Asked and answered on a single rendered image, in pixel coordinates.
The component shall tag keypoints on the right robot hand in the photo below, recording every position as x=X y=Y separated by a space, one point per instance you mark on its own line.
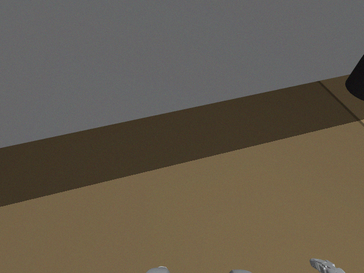
x=324 y=266

